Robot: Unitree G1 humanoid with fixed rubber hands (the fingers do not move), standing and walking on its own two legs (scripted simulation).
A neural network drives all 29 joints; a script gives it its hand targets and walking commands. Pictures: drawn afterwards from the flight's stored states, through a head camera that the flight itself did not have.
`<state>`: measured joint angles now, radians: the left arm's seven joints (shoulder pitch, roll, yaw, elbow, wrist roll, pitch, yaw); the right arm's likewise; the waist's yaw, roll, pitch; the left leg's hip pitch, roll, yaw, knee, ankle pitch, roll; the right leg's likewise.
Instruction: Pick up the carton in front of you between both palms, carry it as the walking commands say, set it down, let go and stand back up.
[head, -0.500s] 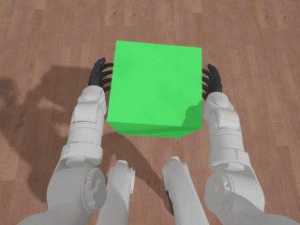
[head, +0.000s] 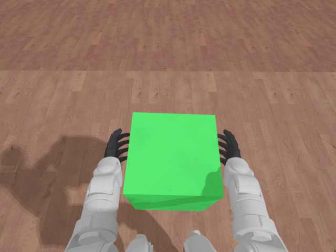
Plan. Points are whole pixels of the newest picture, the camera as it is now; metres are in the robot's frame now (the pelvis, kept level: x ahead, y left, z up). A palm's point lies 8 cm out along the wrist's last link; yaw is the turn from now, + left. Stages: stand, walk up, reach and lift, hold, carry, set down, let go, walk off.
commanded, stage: reach and lift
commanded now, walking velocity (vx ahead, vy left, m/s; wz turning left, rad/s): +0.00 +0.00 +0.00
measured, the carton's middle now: (171, 166) +0.36 -0.01 -0.10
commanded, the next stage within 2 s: hold in 1.46 s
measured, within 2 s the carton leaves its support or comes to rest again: neither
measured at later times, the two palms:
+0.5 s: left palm (90, 154) +0.32 +0.15 +0.10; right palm (250, 149) +0.32 -0.15 +0.10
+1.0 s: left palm (89, 151) +0.32 +0.15 +0.11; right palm (251, 147) +0.32 -0.16 +0.11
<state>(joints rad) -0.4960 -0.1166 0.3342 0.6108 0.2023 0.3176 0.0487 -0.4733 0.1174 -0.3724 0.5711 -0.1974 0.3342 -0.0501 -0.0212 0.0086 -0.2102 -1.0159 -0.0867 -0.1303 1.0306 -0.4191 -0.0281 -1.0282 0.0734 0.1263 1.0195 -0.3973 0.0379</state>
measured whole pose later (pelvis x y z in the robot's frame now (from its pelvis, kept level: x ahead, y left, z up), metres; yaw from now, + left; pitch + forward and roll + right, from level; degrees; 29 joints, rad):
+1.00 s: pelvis +0.02 +0.00 +0.08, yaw +0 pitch -3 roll +0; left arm -0.30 -0.16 0.28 0.36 0.29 0.63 -0.01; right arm -0.30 0.16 -0.29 0.36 -0.30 0.63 0.00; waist 0.00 0.00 -0.01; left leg -0.14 -0.04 -0.14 0.43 -0.22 -0.01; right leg -0.16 0.04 0.14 0.43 -0.21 0.02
